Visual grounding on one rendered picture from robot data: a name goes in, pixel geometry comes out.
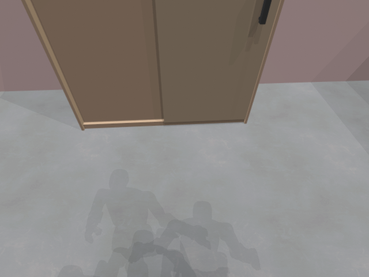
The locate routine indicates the wardrobe door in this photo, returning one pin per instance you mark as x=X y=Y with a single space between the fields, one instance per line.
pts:
x=108 y=52
x=210 y=54

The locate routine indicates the handle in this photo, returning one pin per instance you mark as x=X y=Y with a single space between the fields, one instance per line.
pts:
x=265 y=11

